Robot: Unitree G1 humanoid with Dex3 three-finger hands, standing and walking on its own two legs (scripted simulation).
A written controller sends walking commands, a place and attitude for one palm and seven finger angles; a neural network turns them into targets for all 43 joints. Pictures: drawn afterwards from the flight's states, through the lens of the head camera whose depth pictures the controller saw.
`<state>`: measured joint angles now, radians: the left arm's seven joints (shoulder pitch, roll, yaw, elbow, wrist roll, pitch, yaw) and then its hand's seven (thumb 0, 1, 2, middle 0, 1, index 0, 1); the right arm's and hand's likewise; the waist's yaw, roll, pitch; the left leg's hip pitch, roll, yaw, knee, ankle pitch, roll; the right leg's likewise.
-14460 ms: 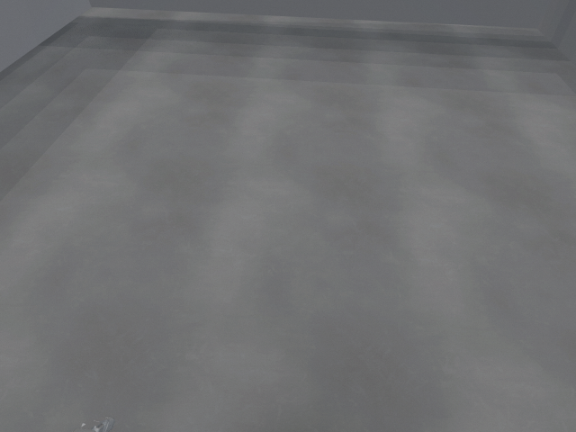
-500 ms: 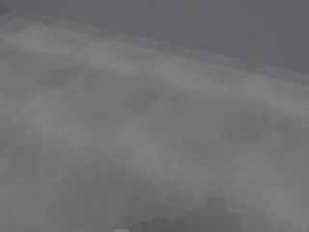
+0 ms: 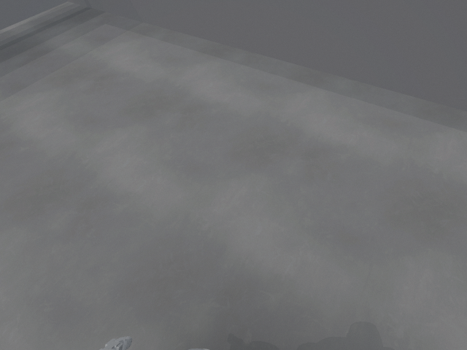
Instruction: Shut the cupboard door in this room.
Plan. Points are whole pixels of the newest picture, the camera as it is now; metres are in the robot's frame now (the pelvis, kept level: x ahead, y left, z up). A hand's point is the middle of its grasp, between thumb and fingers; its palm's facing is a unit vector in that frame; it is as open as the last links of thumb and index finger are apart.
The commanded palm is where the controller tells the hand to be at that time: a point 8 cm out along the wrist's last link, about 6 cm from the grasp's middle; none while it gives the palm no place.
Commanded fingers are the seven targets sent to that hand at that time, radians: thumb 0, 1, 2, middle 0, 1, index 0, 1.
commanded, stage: turn or walk to find it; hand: left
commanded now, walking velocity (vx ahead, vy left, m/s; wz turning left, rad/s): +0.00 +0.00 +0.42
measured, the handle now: out of the picture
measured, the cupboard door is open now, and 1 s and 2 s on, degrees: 78 78 78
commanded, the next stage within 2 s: none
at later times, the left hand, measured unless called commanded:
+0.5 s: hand out of the picture -0.03 +0.25 -0.18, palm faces +0.26 -0.93 -0.25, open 7.4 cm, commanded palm none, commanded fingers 0.00 0.90 0.90 -0.20 -0.30 -0.20 -0.30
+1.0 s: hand out of the picture +0.00 +0.18 -0.13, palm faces +0.42 -0.86 -0.29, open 7.4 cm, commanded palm none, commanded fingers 0.00 0.90 0.90 -0.20 -0.30 -0.20 -0.30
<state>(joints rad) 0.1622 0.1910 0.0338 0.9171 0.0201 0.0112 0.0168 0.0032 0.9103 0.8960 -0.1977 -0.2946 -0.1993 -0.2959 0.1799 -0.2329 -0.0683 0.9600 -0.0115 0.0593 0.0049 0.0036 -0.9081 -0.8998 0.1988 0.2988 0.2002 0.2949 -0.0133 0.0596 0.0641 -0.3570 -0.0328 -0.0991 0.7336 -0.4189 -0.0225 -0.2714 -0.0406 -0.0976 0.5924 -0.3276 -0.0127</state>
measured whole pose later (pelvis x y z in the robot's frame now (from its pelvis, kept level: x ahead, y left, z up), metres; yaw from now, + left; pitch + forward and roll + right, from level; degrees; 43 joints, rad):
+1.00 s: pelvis +0.00 -0.03 +0.01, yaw +26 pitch -1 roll +2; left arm 0.18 0.15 0.02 0.91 0.02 0.01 0.02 0.00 0.91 0.90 -0.20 -0.30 -0.20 -0.30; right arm 0.22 -0.26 -0.09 0.99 -0.02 0.08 0.02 0.00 -0.91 -0.90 0.20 0.30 0.20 0.29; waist -0.03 0.06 0.07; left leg -0.48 -0.01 -0.05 1.15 -0.39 -0.04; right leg -0.23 -0.07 -0.15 0.54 -0.29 -0.04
